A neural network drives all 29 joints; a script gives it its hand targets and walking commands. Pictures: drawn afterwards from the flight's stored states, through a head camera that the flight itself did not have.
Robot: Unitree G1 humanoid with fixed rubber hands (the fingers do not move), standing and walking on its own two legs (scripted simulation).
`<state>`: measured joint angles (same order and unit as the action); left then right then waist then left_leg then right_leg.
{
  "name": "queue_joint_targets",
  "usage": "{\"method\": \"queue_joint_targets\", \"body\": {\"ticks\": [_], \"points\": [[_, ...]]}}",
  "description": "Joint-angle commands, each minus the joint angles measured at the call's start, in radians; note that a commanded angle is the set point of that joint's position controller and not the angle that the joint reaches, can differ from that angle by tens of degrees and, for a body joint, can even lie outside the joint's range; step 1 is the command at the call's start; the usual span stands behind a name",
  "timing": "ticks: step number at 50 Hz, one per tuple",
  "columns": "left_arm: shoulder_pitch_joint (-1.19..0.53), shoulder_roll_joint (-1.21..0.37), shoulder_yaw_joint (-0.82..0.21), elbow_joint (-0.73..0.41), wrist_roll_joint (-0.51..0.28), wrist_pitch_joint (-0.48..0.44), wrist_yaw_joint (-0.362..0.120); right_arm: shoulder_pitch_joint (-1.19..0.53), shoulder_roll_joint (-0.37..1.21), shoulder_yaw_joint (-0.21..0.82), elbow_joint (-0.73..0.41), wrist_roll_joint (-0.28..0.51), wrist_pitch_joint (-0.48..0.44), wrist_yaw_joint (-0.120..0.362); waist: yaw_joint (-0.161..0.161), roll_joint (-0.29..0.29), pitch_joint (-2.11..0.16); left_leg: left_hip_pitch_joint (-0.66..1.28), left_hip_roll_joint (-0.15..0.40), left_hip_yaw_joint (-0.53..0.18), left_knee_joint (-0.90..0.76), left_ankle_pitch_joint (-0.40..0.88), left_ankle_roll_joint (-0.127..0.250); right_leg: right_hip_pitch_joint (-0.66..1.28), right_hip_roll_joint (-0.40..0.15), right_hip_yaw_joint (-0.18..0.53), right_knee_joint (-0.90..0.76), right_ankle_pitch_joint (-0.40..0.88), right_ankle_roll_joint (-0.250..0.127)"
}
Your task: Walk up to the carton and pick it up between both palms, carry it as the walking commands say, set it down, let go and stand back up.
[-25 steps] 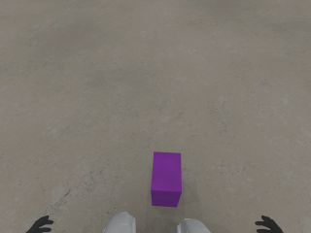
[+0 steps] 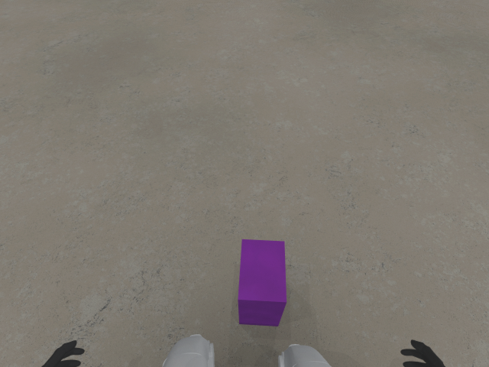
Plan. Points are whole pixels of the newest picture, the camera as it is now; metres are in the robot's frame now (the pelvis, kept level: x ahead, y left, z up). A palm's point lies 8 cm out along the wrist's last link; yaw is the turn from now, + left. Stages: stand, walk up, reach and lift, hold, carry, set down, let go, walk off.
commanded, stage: walk up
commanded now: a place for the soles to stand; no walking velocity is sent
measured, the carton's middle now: (260, 284) +0.45 -0.03 -0.57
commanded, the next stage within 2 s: none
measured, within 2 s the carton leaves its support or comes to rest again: neither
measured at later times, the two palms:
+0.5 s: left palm out of the picture +0.08 +0.33 -0.07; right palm out of the picture +0.11 -0.31 -0.10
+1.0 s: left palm out of the picture +0.09 +0.33 -0.07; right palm out of the picture +0.11 -0.31 -0.10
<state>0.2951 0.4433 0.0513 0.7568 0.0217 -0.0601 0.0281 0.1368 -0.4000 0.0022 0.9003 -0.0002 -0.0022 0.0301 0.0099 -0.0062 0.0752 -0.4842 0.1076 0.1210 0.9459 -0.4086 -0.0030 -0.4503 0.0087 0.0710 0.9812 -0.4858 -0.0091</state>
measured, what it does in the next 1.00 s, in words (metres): stands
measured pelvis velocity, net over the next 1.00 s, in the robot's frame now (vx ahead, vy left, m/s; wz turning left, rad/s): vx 0.00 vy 0.00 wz -0.02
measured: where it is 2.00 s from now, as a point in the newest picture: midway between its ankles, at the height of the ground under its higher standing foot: outside the picture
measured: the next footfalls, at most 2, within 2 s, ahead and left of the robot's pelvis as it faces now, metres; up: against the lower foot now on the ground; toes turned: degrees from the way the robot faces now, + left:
none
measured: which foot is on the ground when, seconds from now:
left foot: down 0.00-1.00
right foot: down 0.00-1.00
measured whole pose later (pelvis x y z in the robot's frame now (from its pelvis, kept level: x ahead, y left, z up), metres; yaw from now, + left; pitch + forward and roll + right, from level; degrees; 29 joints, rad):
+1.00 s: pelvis +0.00 +0.00 +0.00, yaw -1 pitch -3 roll +1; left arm 0.30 0.44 0.05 0.76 0.02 -0.06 0.03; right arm 0.14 -0.40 0.00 0.90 0.00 0.00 0.03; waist 0.01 0.00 0.08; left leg -0.48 0.12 0.12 0.95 -0.42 0.00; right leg -0.45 0.02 0.08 0.98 -0.48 -0.01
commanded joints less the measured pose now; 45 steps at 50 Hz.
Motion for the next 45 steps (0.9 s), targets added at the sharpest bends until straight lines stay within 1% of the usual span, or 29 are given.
{"method": "queue_joint_targets", "body": {"ticks": [1,3,5,6,7,8,9,11,13,14,15,16,19,21,23,25,29,30,31,33,35,36,38,39,40,41,42,44,45], "points": [[0.069,0.198,0.043,0.044,-0.006,-0.026,0.017,-0.091,-0.277,-0.111,-0.08,-0.028,-0.026,-0.019,-0.006,0.1,-0.126,0.169,0.209,-0.247,-0.357,-0.142,0.165,-0.076,-0.003,-0.046,-0.135,0.167,-0.04],[0.109,0.214,0.053,0.055,0.004,-0.031,0.018,-0.124,-0.252,-0.108,-0.09,-0.02,-0.013,-0.018,-0.002,0.087,-0.081,0.069,0.13,-0.161,-0.257,-0.164,0.107,-0.032,-0.031,0.09,-0.284,0.19,-0.08],[0.083,0.255,0.057,0.055,0.015,-0.035,0.015,-0.133,-0.206,-0.104,-0.112,-0.012,-0.007,-0.016,-0.017,-0.089,-0.094,0.046,0.003,-0.093,-0.08,-0.144,0.058,-0.039,-0.121,0.369,-0.438,0.094,-0.144],[0.055,0.286,0.061,0.038,0.016,-0.038,0.019,-0.141,-0.185,-0.092,-0.107,-0.013,-0.011,-0.014,-0.021,-0.106,-0.08,0.015,-0.029,-0.114,-0.07,-0.118,0.052,-0.039,-0.171,0.481,-0.458,0.047,-0.176],[0.033,0.3,0.062,0.023,0.017,-0.038,0.02,-0.13,-0.193,-0.095,-0.105,-0.014,-0.014,-0.015,-0.02,-0.107,-0.039,0.021,-0.034,-0.113,-0.085,-0.084,0.048,-0.055,-0.174,0.487,-0.46,0.095,-0.182],[0.007,0.29,0.056,0.022,0.013,-0.039,0.024,-0.129,-0.19,-0.096,-0.104,-0.012,-0.021,-0.014,-0.02,-0.117,-0.069,0.053,-0.026,-0.128,-0.114,-0.059,0.055,-0.037,-0.166,0.474,-0.429,0.171,-0.175],[-0.018,0.273,0.055,0.021,0.006,-0.038,0.022,-0.081,-0.206,-0.1,-0.075,-0.018,-0.028,-0.013,-0.045,-0.085,-0.102,0.138,-0.034,-0.133,-0.141,-0.018,0.061,-0.078,-0.145,0.409,-0.399,0.218,-0.156],[-0.048,0.211,0.035,0.001,-0.007,-0.033,0.017,-0.048,-0.245,-0.112,-0.069,-0.028,-0.039,-0.012,-0.07,0.018,-0.149,0.319,0.039,-0.17,-0.229,0.024,0.086,-0.192,-0.072,0.229,-0.304,0.253,-0.094],[0.001,0.182,0.032,0.015,-0.015,-0.031,0.019,-0.041,-0.269,-0.114,-0.057,-0.028,-0.035,-0.016,-0.05,0.108,-0.141,0.293,0.154,-0.25,-0.323,-0.016,0.132,-0.162,-0.016,0.074,-0.152,0.275,-0.052],[0.038,0.185,0.034,0.029,-0.017,-0.029,0.021,-0.064,-0.285,-0.112,-0.064,-0.028,-0.032,-0.016,-0.022,0.157,-0.143,0.246,0.195,-0.234,-0.355,-0.024,0.159,-0.111,-0.009,0.003,-0.124,0.263,-0.037],[0.064,0.194,0.037,0.036,-0.015,-0.029,0.024,-0.081,-0.28,-0.109,-0.067,-0.025,-0.027,-0.019,-0.015,0.104,-0.139,0.21,0.192,-0.22,-0.329,-0.009,0.165,-0.08,-0.02,-0.013,-0.146,0.28,-0.04],[0.059,0.201,0.043,0.034,-0.01,-0.028,0.022,-0.1,-0.256,-0.103,-0.084,-0.026,-0.026,-0.022,-0.011,0.066,-0.12,0.183,0.166,-0.191,-0.287,0.031,0.151,-0.082,-0.017,0.014,-0.169,0.271,-0.047],[0.057,0.214,0.047,0.026,0.001,-0.029,0.021,-0.114,-0.236,-0.111,-0.099,-0.021,-0.011,-0.017,-0.017,0.002,-0.113,0.137,0.061,-0.106,-0.192,-0.11,0.085,-0.077,-0.054,0.185,-0.31,0.207,-0.106],[0.042,0.252,0.052,0.036,0.008,-0.033,0.02,-0.129,-0.199,-0.101,-0.096,-0.012,-0.008,-0.013,-0.034,-0.066,-0.086,0.102,-0.012,-0.103,-0.1,-0.131,0.066,-0.112,-0.119,0.38,-0.424,0.057,-0.151],[-0.018,0.25,0.043,0.024,0.011,-0.034,0.021,-0.104,-0.2,-0.098,-0.083,-0.008,-0.02,-0.013,-0.049,-0.013,-0.077,0.162,-0.004,-0.14,-0.153,-0.051,0.069,-0.163,-0.123,0.361,-0.419,0.055,-0.144],[-0.022,0.231,0.034,0.013,0.007,-0.03,0.017,-0.059,-0.221,-0.105,-0.073,-0.019,-0.03,-0.014,-0.066,-0.004,-0.094,0.258,0.026,-0.148,-0.218,-0.08,0.089,-0.202,-0.075,0.257,-0.37,0.09,-0.108],[0.045,0.189,0.033,0.031,-0.008,-0.028,0.018,-0.064,-0.259,-0.106,-0.083,-0.024,-0.032,-0.016,-0.032,0.121,-0.128,0.221,0.176,-0.23,-0.35,-0.088,0.152,-0.12,-0.011,0.019,-0.136,0.231,-0.043],[0.053,0.211,0.039,0.039,-0.001,-0.028,0.018,-0.077,-0.271,-0.111,-0.078,-0.019,-0.028,-0.017,-0.022,0.105,-0.128,0.204,0.193,-0.235,-0.347,-0.102,0.153,-0.102,-0.011,-0.004,-0.129,0.243,-0.039],[0.076,0.199,0.044,0.041,-0.004,-0.027,0.017,-0.114,-0.259,-0.114,-0.094,-0.019,-0.026,-0.016,-0.005,0.081,-0.101,0.159,0.154,-0.164,-0.326,-0.134,0.132,-0.086,-0.016,0.024,-0.206,0.257,-0.061],[0.074,0.213,0.05,0.052,0.004,-0.028,0.016,-0.134,-0.253,-0.105,-0.092,-0.023,-0.016,-0.018,-0.009,0.053,-0.092,0.121,0.103,-0.131,-0.259,-0.205,0.111,-0.091,-0.036,0.097,-0.28,0.188,-0.079],[0.071,0.253,0.057,0.044,0.018,-0.031,0.017,-0.126,-0.213,-0.103,-0.097,-0.012,-0.006,-0.012,-0.009,-0.116,-0.078,0.081,-0.006,-0.106,-0.086,-0.173,0.061,-0.097,-0.117,0.383,-0.438,0.021,-0.143],[0.036,0.287,0.059,0.03,0.018,-0.033,0.017,-0.137,-0.198,-0.096,-0.094,-0.007,-0.006,-0.01,-0.017,-0.124,-0.075,0.046,-0.037,-0.104,-0.068,-0.14,0.057,-0.08,-0.156,0.474,-0.476,0.002,-0.166],[-0.021,0.268,0.049,0.019,0.011,-0.029,0.024,-0.096,-0.202,-0.099,-0.079,-0.016,-0.016,-0.013,-0.034,-0.095,-0.065,0.076,-0.028,-0.125,-0.123,-0.056,0.058,-0.072,-0.146,0.447,-0.438,0.082,-0.164],[-0.042,0.252,0.048,0.007,0.007,-0.029,0.022,-0.089,-0.209,-0.107,-0.08,-0.015,-0.024,-0.014,-0.05,-0.12,-0.041,0.149,-0.028,-0.133,-0.164,-0.037,0.06,-0.152,-0.114,0.363,-0.409,0.129,-0.144],[-0.041,0.23,0.045,0.013,0.002,-0.03,0.018,-0.053,-0.209,-0.1,-0.062,-0.019,-0.032,-0.016,-0.056,-0.074,-0.101,0.23,0.001,-0.139,-0.194,0.03,0.074,-0.153,-0.102,0.309,-0.355,0.233,-0.116],[-0.021,0.207,0.033,0.005,-0.008,-0.031,0.017,-0.04,-0.237,-0.107,-0.062,-0.022,-0.035,-0.014,-0.057,0.031,-0.123,0.309,0.034,-0.167,-0.237,0.039,0.086,-0.2,-0.065,0.243,-0.325,0.245,-0.091],[-0.008,0.192,0.029,0.017,-0.006,-0.029,0.019,-0.03,-0.26,-0.114,-0.061,-0.026,-0.037,-0.015,-0.057,0.092,-0.167,0.365,0.106,-0.231,-0.295,0.022,0.105,-0.212,-0.028,0.142,-0.231,0.229,-0.068],[0.039,0.177,0.032,0.023,-0.009,-0.026,0.018,-0.025,-0.271,-0.109,-0.058,-0.026,-0.032,-0.018,-0.036,0.114,-0.162,0.262,0.222,-0.287,-0.4,-0.106,0.171,-0.125,0.001,-0.017,-0.092,0.183,-0.038],[0.024,0.186,0.039,0.025,-0.008,-0.021,0.018,-0.046,-0.283,-0.109,-0.052,-0.027,-0.032,-0.02,-0.032,0.135,-0.131,0.235,0.25,-0.307,-0.395,-0.074,0.191,-0.119,-0.002,-0.04,-0.081,0.159,-0.031]]}}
